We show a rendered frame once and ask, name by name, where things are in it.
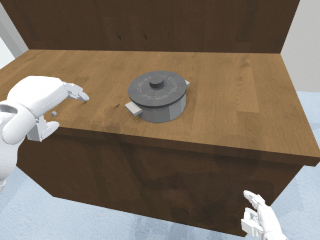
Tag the table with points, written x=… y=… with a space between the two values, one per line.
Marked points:
x=243 y=127

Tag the robot left hand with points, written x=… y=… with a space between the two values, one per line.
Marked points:
x=39 y=94

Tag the knob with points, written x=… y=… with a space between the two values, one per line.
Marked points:
x=156 y=81

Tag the robot right hand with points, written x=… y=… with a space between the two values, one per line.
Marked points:
x=260 y=222

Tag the lid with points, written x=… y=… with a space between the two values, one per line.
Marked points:
x=142 y=94

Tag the pot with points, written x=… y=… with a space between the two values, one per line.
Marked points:
x=158 y=115

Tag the robot left forearm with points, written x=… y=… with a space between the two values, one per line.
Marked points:
x=16 y=121

